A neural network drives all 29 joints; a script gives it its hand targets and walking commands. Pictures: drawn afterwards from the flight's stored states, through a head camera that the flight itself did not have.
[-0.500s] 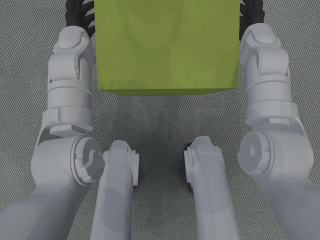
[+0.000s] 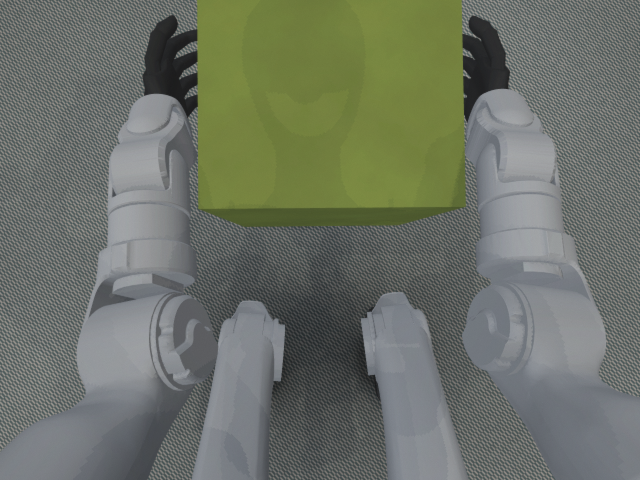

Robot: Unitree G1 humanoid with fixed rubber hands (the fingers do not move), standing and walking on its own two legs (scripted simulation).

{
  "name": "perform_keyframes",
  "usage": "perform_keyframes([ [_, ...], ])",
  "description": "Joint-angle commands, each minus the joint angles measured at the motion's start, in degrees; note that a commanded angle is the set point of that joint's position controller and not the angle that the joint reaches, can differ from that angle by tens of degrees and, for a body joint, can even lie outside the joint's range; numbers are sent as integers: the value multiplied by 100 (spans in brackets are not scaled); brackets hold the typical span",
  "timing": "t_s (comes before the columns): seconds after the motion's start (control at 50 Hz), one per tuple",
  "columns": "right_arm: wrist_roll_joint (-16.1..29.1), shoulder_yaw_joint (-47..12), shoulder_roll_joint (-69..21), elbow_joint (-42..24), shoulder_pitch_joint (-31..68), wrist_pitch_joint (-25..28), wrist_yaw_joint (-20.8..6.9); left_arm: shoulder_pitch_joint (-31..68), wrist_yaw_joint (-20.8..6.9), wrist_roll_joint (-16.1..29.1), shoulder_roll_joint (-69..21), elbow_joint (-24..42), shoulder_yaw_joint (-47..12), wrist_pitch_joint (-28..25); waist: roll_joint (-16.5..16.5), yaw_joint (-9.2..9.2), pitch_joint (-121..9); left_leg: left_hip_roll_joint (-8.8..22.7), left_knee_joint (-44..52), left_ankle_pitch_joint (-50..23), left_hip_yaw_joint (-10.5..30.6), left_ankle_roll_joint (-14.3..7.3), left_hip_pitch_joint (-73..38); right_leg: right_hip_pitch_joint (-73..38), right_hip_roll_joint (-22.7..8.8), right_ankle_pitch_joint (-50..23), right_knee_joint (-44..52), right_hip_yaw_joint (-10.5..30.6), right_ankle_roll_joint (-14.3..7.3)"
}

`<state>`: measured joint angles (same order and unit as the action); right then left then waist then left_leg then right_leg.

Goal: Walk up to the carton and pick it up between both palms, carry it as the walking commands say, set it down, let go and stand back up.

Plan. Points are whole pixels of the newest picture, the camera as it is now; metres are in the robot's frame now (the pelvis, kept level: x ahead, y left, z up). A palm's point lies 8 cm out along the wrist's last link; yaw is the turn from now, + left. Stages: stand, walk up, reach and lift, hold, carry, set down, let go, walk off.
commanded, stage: reach and lift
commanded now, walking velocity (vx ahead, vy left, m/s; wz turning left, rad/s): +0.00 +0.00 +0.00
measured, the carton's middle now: (324, 117) +0.53 -0.02 -0.15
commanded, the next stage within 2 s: none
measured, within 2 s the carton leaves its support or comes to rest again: neither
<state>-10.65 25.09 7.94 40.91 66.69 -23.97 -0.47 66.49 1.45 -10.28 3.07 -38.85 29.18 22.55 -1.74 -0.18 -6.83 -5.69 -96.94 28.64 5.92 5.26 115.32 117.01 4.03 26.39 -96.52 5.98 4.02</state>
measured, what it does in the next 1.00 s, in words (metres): rises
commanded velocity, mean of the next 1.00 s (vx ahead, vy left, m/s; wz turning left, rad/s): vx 0.00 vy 0.00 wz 0.00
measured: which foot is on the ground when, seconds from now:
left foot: down 0.00-1.00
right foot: down 0.00-1.00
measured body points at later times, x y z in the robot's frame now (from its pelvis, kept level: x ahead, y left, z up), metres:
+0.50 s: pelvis +0.01 +0.00 +0.06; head +0.27 -0.02 +0.43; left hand +0.52 +0.15 +0.00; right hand +0.51 -0.19 -0.01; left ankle +0.10 +0.14 -0.47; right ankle +0.11 -0.14 -0.47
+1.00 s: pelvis +0.03 +0.00 +0.12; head +0.25 -0.01 +0.52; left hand +0.50 +0.15 +0.07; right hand +0.49 -0.19 +0.06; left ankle +0.10 +0.14 -0.47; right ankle +0.11 -0.14 -0.47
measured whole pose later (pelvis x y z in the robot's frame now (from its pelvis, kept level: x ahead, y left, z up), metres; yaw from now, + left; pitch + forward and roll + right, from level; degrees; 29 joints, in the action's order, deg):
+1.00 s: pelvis +0.03 +0.00 +0.12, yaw -1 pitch +39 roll +0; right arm -13.1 26.1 0.6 35.5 47.3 -22.6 -2.0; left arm 47.1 -0.7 -13.2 -3.2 -33.8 28.2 21.2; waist -1.4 -0.1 -13.1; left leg -4.8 -72.7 24.8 7.5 3.8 87.2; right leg 88.3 3.7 22.8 -71.8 6.4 3.3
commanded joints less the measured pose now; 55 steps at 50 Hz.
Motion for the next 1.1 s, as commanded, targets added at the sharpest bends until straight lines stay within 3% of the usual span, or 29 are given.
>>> perform_keyframes([
  [0.0, 988, -2729, -5836, -104, 3581, 126, -1523, 3592, -1541, 914, -5749, -262, -2887, 20, 288, -119, -6279, -424, 996, -1285, -1282, -249, -2934, -4138, 400, -1443, 954, -1268, -191],
  [1.08, 676, -3012, -6506, -501, 1062, 228, -1715, 931, -1761, 524, -6406, 103, -3317, -62, 186, -70, -5119, -320, 3572, -1922, -831, -289, -5580, -6360, 411, -1920, 3534, -945, -211],
])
